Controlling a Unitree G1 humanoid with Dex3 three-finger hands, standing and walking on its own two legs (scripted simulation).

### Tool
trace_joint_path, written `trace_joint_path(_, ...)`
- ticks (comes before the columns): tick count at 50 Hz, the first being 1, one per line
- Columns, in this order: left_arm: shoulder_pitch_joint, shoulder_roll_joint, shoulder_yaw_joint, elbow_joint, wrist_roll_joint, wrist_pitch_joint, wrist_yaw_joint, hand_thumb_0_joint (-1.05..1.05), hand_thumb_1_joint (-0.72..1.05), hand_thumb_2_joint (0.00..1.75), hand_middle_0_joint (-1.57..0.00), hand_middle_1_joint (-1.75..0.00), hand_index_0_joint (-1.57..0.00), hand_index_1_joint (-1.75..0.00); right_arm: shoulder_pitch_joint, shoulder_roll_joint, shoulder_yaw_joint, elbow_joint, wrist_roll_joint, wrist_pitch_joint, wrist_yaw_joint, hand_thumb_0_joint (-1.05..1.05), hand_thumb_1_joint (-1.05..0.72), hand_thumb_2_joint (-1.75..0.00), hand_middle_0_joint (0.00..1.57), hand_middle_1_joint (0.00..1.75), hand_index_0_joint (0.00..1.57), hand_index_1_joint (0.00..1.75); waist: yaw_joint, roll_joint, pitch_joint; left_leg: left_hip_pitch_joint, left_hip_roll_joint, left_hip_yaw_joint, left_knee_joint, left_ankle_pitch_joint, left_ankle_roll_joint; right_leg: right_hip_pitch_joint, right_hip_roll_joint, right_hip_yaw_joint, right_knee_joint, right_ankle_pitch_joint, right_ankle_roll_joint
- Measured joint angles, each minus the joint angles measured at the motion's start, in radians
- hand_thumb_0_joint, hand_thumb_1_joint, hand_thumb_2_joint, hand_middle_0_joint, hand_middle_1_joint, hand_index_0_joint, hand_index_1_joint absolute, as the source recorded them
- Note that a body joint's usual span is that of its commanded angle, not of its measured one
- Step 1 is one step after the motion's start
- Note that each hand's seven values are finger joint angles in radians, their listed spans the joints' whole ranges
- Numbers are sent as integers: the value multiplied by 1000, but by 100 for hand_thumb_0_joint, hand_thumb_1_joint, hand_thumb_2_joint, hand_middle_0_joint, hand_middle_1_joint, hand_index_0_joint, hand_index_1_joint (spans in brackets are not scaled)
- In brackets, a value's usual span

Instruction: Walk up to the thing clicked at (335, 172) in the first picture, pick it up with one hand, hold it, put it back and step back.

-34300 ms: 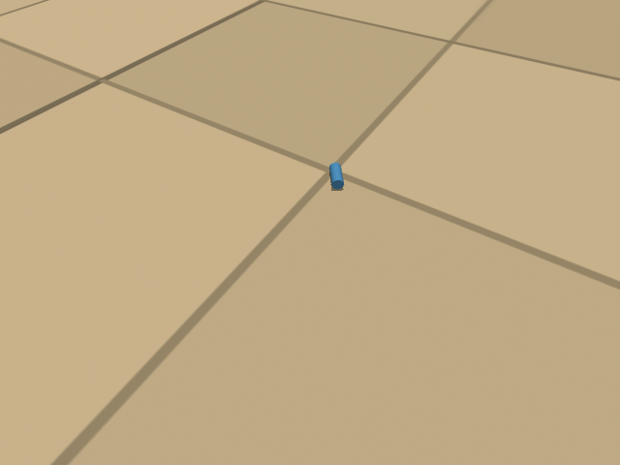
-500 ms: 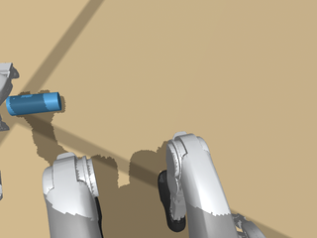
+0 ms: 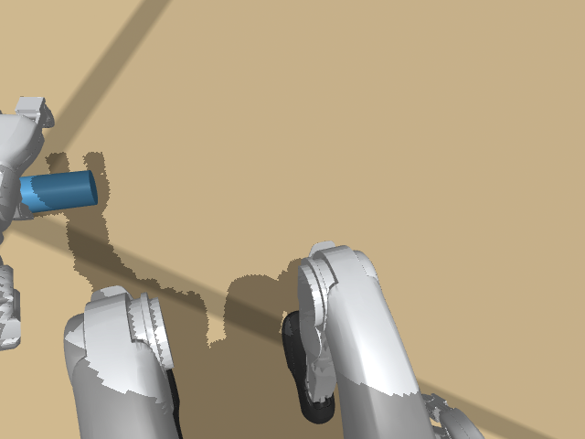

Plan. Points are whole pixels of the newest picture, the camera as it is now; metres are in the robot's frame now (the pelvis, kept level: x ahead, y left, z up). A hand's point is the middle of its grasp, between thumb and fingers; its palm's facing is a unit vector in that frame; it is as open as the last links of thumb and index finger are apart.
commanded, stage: approach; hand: left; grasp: from above
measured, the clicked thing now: (47, 192) +0.49 +0.29 -0.30
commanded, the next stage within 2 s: close in in 0.44 s
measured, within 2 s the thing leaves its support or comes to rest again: neither
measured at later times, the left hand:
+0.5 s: hand out of the picture +0.46 +0.31 -0.18, palm faces -0.52 -0.06 -0.85, open 13.6 cm
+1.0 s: hand (35, 191) +0.47 +0.28 -0.22, palm faces -0.49 -0.06 -0.87, open 13.8 cm
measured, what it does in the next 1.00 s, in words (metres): stands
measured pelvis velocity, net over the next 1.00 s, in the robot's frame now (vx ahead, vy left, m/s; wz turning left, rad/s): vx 0.00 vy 0.00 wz -0.03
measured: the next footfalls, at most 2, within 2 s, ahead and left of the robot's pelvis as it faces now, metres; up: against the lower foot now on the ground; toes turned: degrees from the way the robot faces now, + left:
none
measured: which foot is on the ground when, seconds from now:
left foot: down 0.00-1.00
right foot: down 0.00-1.00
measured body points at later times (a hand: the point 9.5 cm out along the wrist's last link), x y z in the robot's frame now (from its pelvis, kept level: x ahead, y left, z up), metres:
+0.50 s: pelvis +0.00 +0.00 -0.01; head +0.25 +0.07 +0.36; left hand +0.48 +0.31 -0.13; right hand +0.04 -0.27 -0.11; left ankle +0.07 +0.13 -0.29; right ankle +0.10 -0.14 -0.29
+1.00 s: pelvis +0.00 +0.00 -0.01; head +0.26 +0.09 +0.34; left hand +0.49 +0.28 -0.17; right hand +0.03 -0.26 -0.09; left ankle +0.07 +0.13 -0.29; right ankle +0.10 -0.14 -0.29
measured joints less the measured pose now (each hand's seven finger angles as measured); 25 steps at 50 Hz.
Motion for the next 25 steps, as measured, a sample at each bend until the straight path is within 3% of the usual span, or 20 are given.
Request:
trace_joint_path(6,-31,-16,41,36,31,48,40,0,-49,99,-12,-103,-12,-102,20,-8,18,-29,-3,-4,-1,0,-91,-90,20,30,20,30,-49,17,6,-9,5,-7,2,-5,-1,-10,5,-6,-4,3,-2)
trace_joint_path(11,-9,-20,84,40,11,103,52,0,-47,98,-14,-100,-13,-100,45,-15,29,-44,7,5,3,0,-91,-90,20,30,20,30,-62,36,9,-7,12,-3,-1,-9,-2,-18,11,-1,-4,5,3)
trace_joint_path(15,33,-7,102,26,-30,126,15,0,-46,98,-15,-98,-14,-98,47,-18,38,-44,18,8,8,0,-91,-90,20,30,20,30,-50,45,24,3,18,0,-2,-10,0,-16,16,3,-2,9,13)
trace_joint_path(19,78,17,114,-14,-74,104,-46,0,-45,98,-17,-97,-16,-97,39,-16,36,-39,21,9,6,0,-91,-90,21,30,20,30,-23,41,40,8,15,0,1,-7,-3,-13,15,4,5,11,12)
trace_joint_path(23,86,53,99,-43,-83,49,-101,0,-45,98,-17,-96,-16,-97,25,-18,28,-38,12,7,3,0,-91,-90,21,30,20,30,4,24,53,8,6,-6,11,-3,-10,-9,9,0,17,8,8)
trace_joint_path(25,76,62,70,-66,-82,19,-114,0,-45,98,-17,-97,-16,-97,19,-20,19,-33,8,5,0,0,-91,-90,21,30,20,30,18,12,52,4,1,-11,18,-3,-13,-9,6,-4,22,4,7)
